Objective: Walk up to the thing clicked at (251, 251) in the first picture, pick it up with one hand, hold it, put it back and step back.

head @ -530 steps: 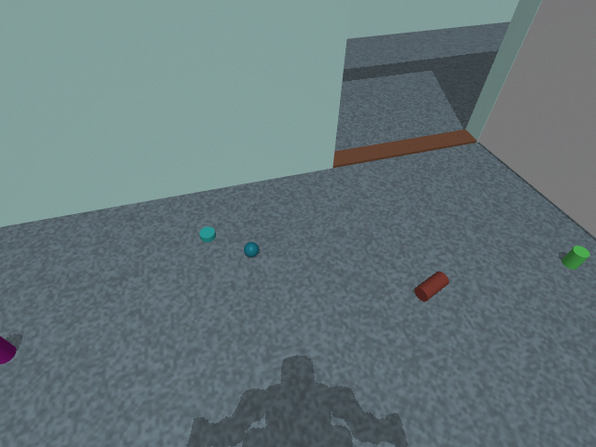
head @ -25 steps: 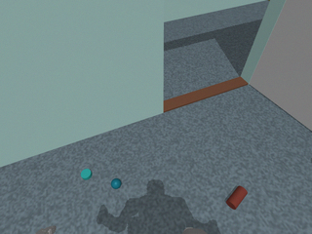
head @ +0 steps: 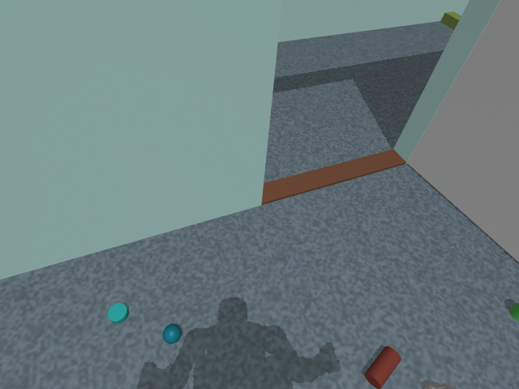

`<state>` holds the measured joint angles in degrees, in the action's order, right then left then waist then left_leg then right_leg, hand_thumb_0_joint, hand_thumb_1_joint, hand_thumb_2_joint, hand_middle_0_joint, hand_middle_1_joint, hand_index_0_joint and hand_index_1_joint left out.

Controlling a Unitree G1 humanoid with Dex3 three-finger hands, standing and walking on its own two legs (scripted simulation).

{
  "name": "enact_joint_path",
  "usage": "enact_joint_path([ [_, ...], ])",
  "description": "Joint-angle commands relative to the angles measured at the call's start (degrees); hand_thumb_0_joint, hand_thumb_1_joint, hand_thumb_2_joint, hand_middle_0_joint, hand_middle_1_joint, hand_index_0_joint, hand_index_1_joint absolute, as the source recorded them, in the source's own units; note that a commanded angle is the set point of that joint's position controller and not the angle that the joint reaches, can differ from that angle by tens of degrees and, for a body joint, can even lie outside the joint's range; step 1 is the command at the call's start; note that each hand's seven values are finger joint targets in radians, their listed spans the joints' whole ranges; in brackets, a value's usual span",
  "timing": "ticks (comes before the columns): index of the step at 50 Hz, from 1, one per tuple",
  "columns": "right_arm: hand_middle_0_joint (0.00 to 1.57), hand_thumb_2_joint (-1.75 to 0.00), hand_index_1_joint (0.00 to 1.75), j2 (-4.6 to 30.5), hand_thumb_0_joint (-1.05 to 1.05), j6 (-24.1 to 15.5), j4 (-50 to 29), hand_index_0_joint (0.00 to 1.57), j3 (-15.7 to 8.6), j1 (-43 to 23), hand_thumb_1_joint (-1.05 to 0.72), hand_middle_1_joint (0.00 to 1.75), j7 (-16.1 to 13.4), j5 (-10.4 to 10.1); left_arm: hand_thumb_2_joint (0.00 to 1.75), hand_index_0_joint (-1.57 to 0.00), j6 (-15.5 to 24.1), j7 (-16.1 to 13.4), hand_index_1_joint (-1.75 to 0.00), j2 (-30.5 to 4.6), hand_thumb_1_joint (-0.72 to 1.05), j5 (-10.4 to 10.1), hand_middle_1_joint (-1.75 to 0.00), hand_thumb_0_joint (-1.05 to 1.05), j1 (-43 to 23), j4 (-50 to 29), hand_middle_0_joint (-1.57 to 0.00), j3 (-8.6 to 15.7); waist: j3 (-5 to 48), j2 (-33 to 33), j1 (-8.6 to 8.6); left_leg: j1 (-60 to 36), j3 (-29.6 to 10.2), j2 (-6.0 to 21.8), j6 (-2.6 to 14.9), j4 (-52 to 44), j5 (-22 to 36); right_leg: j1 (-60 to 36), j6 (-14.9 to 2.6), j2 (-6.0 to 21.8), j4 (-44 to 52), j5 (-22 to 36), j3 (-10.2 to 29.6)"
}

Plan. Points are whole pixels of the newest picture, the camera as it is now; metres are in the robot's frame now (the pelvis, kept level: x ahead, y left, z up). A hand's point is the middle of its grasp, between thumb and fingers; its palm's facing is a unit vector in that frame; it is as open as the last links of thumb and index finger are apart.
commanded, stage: walk up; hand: left
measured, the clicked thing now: (172, 333) +0.41 +0.27 -0.73
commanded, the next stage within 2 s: none
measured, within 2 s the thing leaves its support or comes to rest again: neither
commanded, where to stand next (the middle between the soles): +0.08 +0.02 m, yaw +2 degrees
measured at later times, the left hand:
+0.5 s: hand out of the picture +0.13 +0.26 -0.13, palm faces +0.00 -0.93 -0.36, open 7.4 cm
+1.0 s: hand out of the picture +0.11 +0.26 -0.13, palm faces -0.01 -0.94 -0.33, open 7.4 cm
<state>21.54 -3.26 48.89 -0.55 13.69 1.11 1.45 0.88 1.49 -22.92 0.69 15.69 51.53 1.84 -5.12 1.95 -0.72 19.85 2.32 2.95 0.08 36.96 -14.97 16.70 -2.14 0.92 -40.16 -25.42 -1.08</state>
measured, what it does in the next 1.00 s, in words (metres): stands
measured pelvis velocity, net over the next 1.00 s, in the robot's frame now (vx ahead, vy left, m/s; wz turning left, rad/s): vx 0.04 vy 0.00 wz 0.01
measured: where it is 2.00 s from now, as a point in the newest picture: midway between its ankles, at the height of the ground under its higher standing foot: outside the picture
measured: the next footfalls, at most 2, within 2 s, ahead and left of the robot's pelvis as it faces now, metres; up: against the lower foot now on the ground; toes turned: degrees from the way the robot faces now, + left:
left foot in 1.68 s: -0.01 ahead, +0.13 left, +0.00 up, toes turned +0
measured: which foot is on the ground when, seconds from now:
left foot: down 0.00-1.00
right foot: down 0.00-1.00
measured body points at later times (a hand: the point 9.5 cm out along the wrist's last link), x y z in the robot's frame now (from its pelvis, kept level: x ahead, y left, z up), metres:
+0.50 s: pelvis +0.04 -0.01 +0.02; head +0.05 -0.01 +0.47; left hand +0.13 +0.30 -0.10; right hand +0.14 -0.30 -0.11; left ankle +0.05 +0.13 -0.72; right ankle +0.01 -0.13 -0.72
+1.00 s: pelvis +0.04 +0.00 +0.02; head +0.04 +0.00 +0.47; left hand +0.11 +0.30 -0.11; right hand +0.11 -0.30 -0.11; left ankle +0.05 +0.13 -0.72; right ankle +0.01 -0.13 -0.72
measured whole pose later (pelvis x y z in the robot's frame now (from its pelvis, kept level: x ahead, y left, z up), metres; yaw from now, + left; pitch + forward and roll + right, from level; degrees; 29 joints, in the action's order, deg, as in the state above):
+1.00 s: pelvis +0.04 +0.00 +0.02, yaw +1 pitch -2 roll +0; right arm 20.2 -1.0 66.1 0.3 6.2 0.9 0.5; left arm 0.6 0.9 -20.3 0.9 6.0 66.0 0.6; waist -2.6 -0.1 -0.1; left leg 8.5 0.8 1.5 -0.7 20.4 -9.6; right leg 3.7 1.2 1.6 -18.5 -12.5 -2.0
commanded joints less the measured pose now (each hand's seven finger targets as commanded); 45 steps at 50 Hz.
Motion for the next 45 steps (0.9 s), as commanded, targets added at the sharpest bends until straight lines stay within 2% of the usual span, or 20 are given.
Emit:
enact_joint_path([
  [1, 0.2, -0.9, 0.3, 10.4, 0.0, 0.6, -3.9, 0.2, -2.9, -2.6, -0.9, 0.3, -0.9, -1.7, 0.9, -0.2, 2.7, -2.0, -0.3, -12.7, 0.9, 1.2, -0.3, 0.0, 5.0, -0.4, -0.2, 3.8, 6.0, -2.8, -1.61, 5.0, -6.2, 4.5, 3.22, -0.9, 3.5, -9.7, -2.49, 6.3, 18.3, 11.6, 10.6],
  [2, 0.2, -0.9, 0.3, 8.8, 0.0, 1.1, -3.1, 0.2, -2.7, -2.3, -0.9, 0.3, -0.8, -1.7, 0.9, -0.2, 3.1, -2.0, -0.3, -16.4, 0.9, 1.0, -0.3, 0.0, 0.1, -1.5, -0.2, 4.1, 2.5, 3.2, 0.79, 5.2, -2.7, -1.0, 0.71, 1.7, -4.9, -2.8, -6.58, 14.9, 22.5, 6.0, 22.7],
  [3, 0.2, -0.9, 0.3, 10.8, 0.0, 1.1, -1.1, 0.2, -3.4, -1.7, -0.9, 0.3, -1.1, -1.6, 0.9, -0.2, 3.0, -1.7, -0.3, -16.7, 0.9, 0.6, -0.3, 0.0, -4.2, -2.1, -0.2, 3.6, 1.4, 1.9, 2.0, -3.2, -3.3, -0.4, 0.83, 2.3, -9.2, 4.0, -9.6, 16.5, 19.6, 9.0, 21.1],
  [4, 0.2, -0.9, 0.3, 11.0, 0.0, 0.7, 0.1, 0.2, -3.3, -0.8, -0.9, 0.3, -1.1, -1.5, 0.9, -0.2, 3.0, -1.6, -0.3, -14.5, 0.9, 0.2, -0.3, 0.0, -5.5, -2.2, -0.2, 2.8, 2.2, -0.4, 3.01, -6.1, -4.2, 0.2, 1.27, -3.3, -4.3, 3.9, -7.48, 13.6, 16.7, 15.2, 15.4],
  [5, 0.2, -0.9, 0.3, 11.5, 0.0, 0.3, 1.1, 0.2, -3.3, -1.6, -0.9, 0.3, -1.1, -1.8, 0.9, -0.2, 2.9, -1.7, -0.3, -13.0, 0.9, -0.3, -0.3, 0.0, -5.9, -1.5, -0.2, 2.4, 3.7, -1.1, 2.74, -8.8, -4.7, 1.4, 1.81, -5.8, 4.6, 3.1, -4.65, 10.2, 14.5, 19.3, 10.0],
  [6, 0.2, -0.9, 0.3, 12.1, 0.0, -0.1, 1.4, 0.2, -3.4, -2.4, -0.9, 0.3, -1.0, -1.7, 0.9, -0.2, 2.9, -1.7, -0.3, -11.7, 0.9, -0.4, -0.3, 0.0, -5.0, -1.0, -0.2, 1.9, 5.2, -0.6, 1.91, -10.7, -7.2, 3.2, 2.94, -6.9, 11.6, 2.2, -2.22, 7.3, 12.8, 21.6, 7.0],
  [7, 0.2, -0.9, 0.3, 12.8, 0.0, -0.4, 1.6, 0.2, -3.2, -3.7, -0.9, 0.3, -0.9, -1.7, 0.9, -0.2, 2.8, -1.6, -0.3, -11.3, 0.9, -0.6, -0.3, 0.0, -4.2, -0.1, -0.2, 1.8, 6.1, 0.2, 0.86, -10.2, -9.3, 4.9, 4.18, -7.2, 15.5, 0.1, -0.8, 4.8, 11.9, 21.3, 4.5],
  [8, 0.2, -0.9, 0.3, 12.8, 0.0, -0.3, 2.0, 0.2, -3.0, -4.9, -0.9, 0.3, -0.7, -1.9, 0.9, -0.2, 2.7, -1.7, -0.3, -11.6, 0.9, -0.5, -0.3, 0.0, -3.2, 1.1, -0.2, 2.0, 7.0, 1.1, 0.06, -9.7, -8.8, 5.2, 4.67, -6.0, 18.2, -2.8, -0.53, 4.6, 12.7, 22.5, 4.0],
  [9, 0.2, -0.9, 0.3, 12.1, 0.0, -0.1, 2.6, 0.2, -2.7, -4.8, -0.9, 0.3, -0.7, -2.1, 0.9, -0.2, 2.9, -1.9, -0.3, -12.0, 0.9, -0.5, -0.3, 0.0, -3.0, 1.9, -0.2, 2.0, 7.9, 1.9, 0.12, -10.0, -7.1, 4.4, 4.3, -4.8, 21.5, -5.3, -0.63, 5.3, 13.0, 26.9, 4.6],
  [10, 0.2, -0.9, 0.3, 11.5, 0.0, 0.1, 3.1, 0.2, -2.6, -5.3, -0.9, 0.3, -0.9, -2.1, 0.9, -0.2, 2.8, -2.0, -0.3, -12.3, 0.9, -0.6, -0.3, 0.0, -3.9, 2.4, -0.2, 2.1, 7.6, 1.9, 0.28, -9.9, -6.0, 3.2, 3.52, -4.8, 22.1, -5.8, -0.95, 6.0, 13.1, 30.4, 5.1],
  [12, 0.2, -0.9, 0.3, 11.8, 0.0, 0.5, 4.5, 0.2, -2.5, -5.4, -0.9, 0.3, -1.1, -2.1, 0.9, -0.2, 2.5, -2.2, -0.3, -12.2, 0.9, -0.9, -0.3, 0.0, -5.4, 2.7, -0.2, 2.0, 8.5, 0.0, 0.59, -10.7, -5.5, 3.0, 2.91, -6.1, 21.0, -7.1, -1.52, 6.9, 12.5, 32.4, 5.2],
  [14, 0.2, -0.9, 0.3, 12.1, 0.0, 0.7, 5.5, 0.2, -2.5, -7.2, -0.9, 0.3, -1.1, -2.0, 0.9, -0.2, 2.1, -2.2, -0.3, -11.7, 0.9, -1.0, -0.3, 0.0, -6.4, 3.3, -0.2, 1.6, 8.5, -1.1, 0.24, -11.6, -6.3, 3.4, 3.14, -7.7, 19.6, -6.3, -1.13, 6.5, 13.6, 28.2, 4.5],
  [18, 0.2, -0.9, 0.3, 11.9, 0.0, 1.0, 7.6, 0.2, -2.2, -8.0, -0.9, 0.3, -1.2, -1.8, 0.9, -0.2, 1.7, -2.2, -0.3, -11.3, 0.9, -0.8, -0.3, 0.0, -9.4, 4.6, -0.2, 1.3, 8.9, -0.9, 0.6, -12.3, -6.6, 4.1, 2.98, -10.3, 20.0, -8.3, -0.56, 6.2, 15.5, 25.6, 4.0],
  [22, 0.2, -0.9, 0.3, 11.6, 0.0, 1.1, 9.4, 0.2, -2.0, -10.3, -0.9, 0.3, -1.1, -1.7, 0.9, -0.2, 1.3, -2.1, -0.3, -10.9, 0.9, -0.8, -0.3, 0.0, -11.5, 6.3, -0.2, 0.9, 6.3, -2.2, 0.27, -11.1, -7.3, 4.0, 2.41, -14.4, 15.2, -8.7, -0.08, 5.9, 18.8, 20.1, 3.7],
  [24, 0.2, -0.9, 0.3, 11.6, 0.0, 1.2, 10.1, 0.2, -1.9, -10.9, -0.9, 0.3, -1.1, -1.5, 0.9, -0.2, 1.3, -2.0, -0.3, -10.9, 0.9, -0.6, -0.3, 0.0, -12.2, 6.9, -0.2, 0.9, 6.5, -1.8, 0.36, -11.5, -7.0, 3.9, 2.39, -15.2, 14.4, -9.7, 0.11, 6.0, 20.4, 19.9, 3.8],
  [29, 0.2, -0.9, 0.3, 11.1, 0.0, 1.0, 11.7, 0.2, -1.5, -11.2, -0.9, 0.3, -1.1, -1.4, 0.9, -0.2, 1.3, -1.9, -0.3, -10.8, 0.9, -0.5, -0.3, 0.0, -13.4, 8.5, -0.2, 0.9, 7.7, -2.0, 0.39, -13.6, -6.5, 3.8, 1.82, -16.6, 16.4, -11.4, 0.52, 6.2, 22.2, 22.4, 3.8],
  [35, 0.2, -0.9, 0.3, 11.1, 0.0, 1.1, 12.7, 0.2, -1.5, -11.2, -0.9, 0.3, -1.2, -1.2, 0.9, -0.2, 1.0, -1.7, -0.3, -10.2, 0.9, -0.4, -0.3, 0.0, -14.3, 9.7, -0.2, 0.9, 6.5, -2.6, 0.62, -13.0, -6.6, 3.9, 1.52, -18.9, 13.1, -11.3, 0.73, 6.0, 24.0, 19.3, 3.6],
  [38, 0.2, -0.9, 0.3, 11.0, 0.0, 1.1, 12.7, 0.2, -1.5, -11.2, -0.9, 0.3, -1.2, -1.2, 0.9, -0.2, 1.1, -1.7, -0.3, -10.0, 0.9, -0.3, -0.3, 0.0, -13.4, 10.1, -0.2, 1.0, 7.2, -2.1, 0.46, -14.1, -6.2, 3.9, 1.65, -18.2, 14.9, -11.7, 0.95, 5.9, 24.2, 21.4, 3.4],
  [39, 0.2, -0.9, 0.3, 11.1, 0.0, 1.2, 12.9, 0.2, -1.6, -11.0, -0.9, 0.3, -1.2, -1.2, 0.9, -0.2, 1.2, -1.7, -0.3, -10.1, 0.9, -0.2, -0.3, 0.0, -13.9, 10.2, -0.2, 1.0, 7.5, -2.0, 0.82, -13.6, -6.2, 3.8, 1.73, -18.4, 13.9, -12.4, 0.87, 6.1, 24.6, 21.3, 3.6],
  [45, 0.2, -0.9, 0.3, 11.2, 0.0, 1.2, 13.1, 0.2, -1.7, -11.6, -0.9, 0.3, -1.3, -1.0, 0.9, -0.2, 0.9, -1.6, -0.3, -9.5, 0.9, -0.2, -0.3, 0.0, -12.9, 10.7, -0.2, 0.7, 5.4, -3.2, 0.59, -12.8, -7.1, 3.8, 1.54, -20.2, 9.5, -10.4, 0.98, 5.7, 25.4, 16.7, 3.5],
])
